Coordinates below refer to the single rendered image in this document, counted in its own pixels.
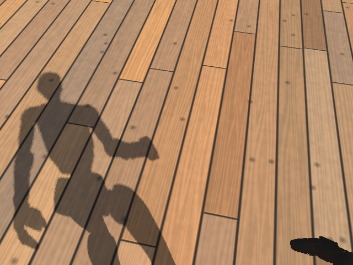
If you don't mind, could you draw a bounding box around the right robot hand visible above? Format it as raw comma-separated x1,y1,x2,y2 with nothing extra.
290,236,353,265

